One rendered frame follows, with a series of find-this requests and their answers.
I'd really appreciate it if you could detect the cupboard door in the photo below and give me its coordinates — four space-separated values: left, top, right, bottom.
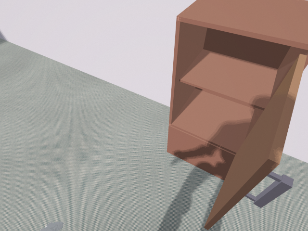
204 54 307 230

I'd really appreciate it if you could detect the handle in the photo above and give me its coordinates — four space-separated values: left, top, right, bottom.
245 172 294 208

